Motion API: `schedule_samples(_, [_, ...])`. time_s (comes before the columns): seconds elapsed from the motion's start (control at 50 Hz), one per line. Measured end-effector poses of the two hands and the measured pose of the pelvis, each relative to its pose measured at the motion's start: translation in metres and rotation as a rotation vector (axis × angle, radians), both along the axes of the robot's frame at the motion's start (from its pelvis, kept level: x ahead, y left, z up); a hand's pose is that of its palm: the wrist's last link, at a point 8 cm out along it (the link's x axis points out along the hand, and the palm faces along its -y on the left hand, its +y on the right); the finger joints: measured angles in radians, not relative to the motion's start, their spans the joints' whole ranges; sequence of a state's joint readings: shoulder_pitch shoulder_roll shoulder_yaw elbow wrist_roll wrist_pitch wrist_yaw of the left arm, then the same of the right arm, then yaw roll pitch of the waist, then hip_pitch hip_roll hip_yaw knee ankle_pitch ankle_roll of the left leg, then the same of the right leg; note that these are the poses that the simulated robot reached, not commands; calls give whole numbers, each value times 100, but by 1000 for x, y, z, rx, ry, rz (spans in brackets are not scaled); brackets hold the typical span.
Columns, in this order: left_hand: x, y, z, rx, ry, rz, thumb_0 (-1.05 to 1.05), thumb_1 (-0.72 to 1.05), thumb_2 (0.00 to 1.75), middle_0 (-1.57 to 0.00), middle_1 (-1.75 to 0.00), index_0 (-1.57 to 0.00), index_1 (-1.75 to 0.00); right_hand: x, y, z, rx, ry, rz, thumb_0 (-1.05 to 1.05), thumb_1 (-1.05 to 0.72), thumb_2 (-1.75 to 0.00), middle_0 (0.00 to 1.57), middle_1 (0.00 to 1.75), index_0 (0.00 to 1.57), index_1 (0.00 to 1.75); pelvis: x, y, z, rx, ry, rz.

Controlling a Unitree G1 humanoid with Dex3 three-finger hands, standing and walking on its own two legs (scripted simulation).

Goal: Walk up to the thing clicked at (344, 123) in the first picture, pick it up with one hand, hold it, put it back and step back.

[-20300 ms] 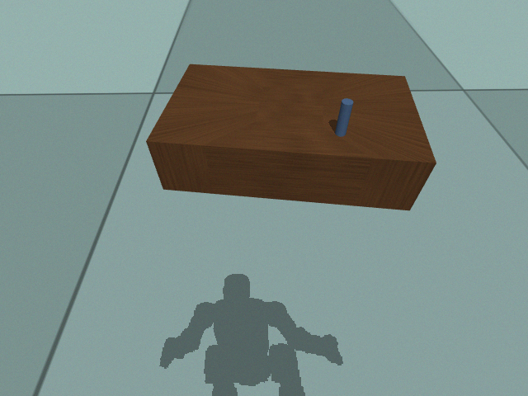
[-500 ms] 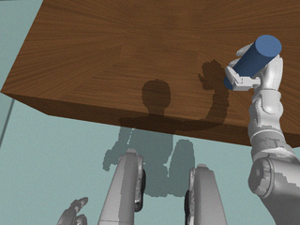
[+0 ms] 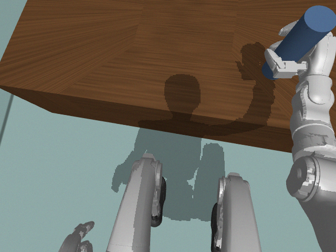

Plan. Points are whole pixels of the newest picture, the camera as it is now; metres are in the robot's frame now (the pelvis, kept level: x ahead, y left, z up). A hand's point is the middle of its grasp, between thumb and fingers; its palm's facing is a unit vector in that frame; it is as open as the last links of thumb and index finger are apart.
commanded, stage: lower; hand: right
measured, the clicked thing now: (291, 49) +0.54 -0.16 +0.02
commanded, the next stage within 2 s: loosen in 1.32 s
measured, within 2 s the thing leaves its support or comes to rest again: rests again in 1.24 s
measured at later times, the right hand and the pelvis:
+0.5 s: hand (270, 64) +0.56 -0.15 -0.06, palm faces +0.05 +1.00 -0.03, open 7.3 cm; pelvis -0.01 +0.00 -0.06, yaw +0 degrees
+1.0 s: hand (263, 67) +0.57 -0.15 -0.09, palm faces +0.06 +1.00 -0.03, open 7.3 cm; pelvis -0.02 -0.01 -0.10, yaw +0 degrees
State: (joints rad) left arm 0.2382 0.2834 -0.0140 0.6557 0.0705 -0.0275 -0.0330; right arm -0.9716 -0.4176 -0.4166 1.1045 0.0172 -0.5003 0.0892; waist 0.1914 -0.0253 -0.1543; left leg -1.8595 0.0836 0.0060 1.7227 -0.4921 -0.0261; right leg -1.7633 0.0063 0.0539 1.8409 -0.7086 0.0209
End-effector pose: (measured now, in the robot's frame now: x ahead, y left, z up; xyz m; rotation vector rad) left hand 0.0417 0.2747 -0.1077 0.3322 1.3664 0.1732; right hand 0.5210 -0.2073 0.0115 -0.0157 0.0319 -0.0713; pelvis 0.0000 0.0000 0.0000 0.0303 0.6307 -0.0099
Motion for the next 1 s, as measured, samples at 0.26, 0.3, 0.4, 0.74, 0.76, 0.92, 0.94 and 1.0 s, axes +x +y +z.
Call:
schedule_samples(0.26, [-11, 0, -22, 8, 32, -8, 1, 91, 89, -21, -31, -21, -30, 8, 2, -29, 5, 10, 4, -2, 13, -113, 84, 117, 90, 122, -5, -2, -26, 5, 17, -6])
schedule_samples(0.3, [-14, -1, -28, 9, 40, -11, 1, 91, 89, -21, -31, -21, -30, 9, 2, -36, 2, 8, 7, -2, 13, -114, 84, 117, 90, 122, -6, -3, -33, 6, 19, -8])
schedule_samples(0.4, [-21, -2, -44, 8, 64, -16, 0, 91, 89, -22, -31, -21, -30, 11, 2, -54, -8, 1, 12, -2, 13, -114, 84, 117, 90, 122, -10, -4, -49, 9, 21, -13])
schedule_samples(0.74, [-46, -6, -73, 2, 130, -7, 0, 91, 89, -22, -31, -21, -30, 21, 8, -84, -13, 5, 12, -2, 13, -114, 84, 118, 89, 123, -19, -6, -82, 19, 17, -18])
schedule_samples(0.76, [-47, -6, -74, 2, 133, -7, 0, 91, 89, -22, -31, -21, -30, 21, 8, -85, -14, 5, 12, -2, 13, -114, 84, 118, 89, 123, -19, -6, -83, 19, 17, -18])
schedule_samples(0.92, [-53, -4, -80, 13, 152, -14, 0, 90, 89, -22, -31, -21, -30, 24, 9, -96, -14, 1, 11, -2, 13, -114, 84, 117, 89, 122, -21, -6, -93, 25, 13, -17])
schedule_samples(0.94, [-54, -4, -80, 14, 154, -15, 0, 90, 89, -22, -30, -21, -30, 25, 9, -97, -14, 2, 10, -2, 13, -114, 84, 117, 89, 122, -21, -6, -94, 26, 13, -18])
schedule_samples(1.0, [-55, -4, -82, 18, 160, -16, 0, 90, 89, -22, -30, -21, -30, 26, 9, -101, -16, 4, 11, -2, 13, -114, 84, 117, 90, 122, -21, -6, -97, 29, 13, -18])
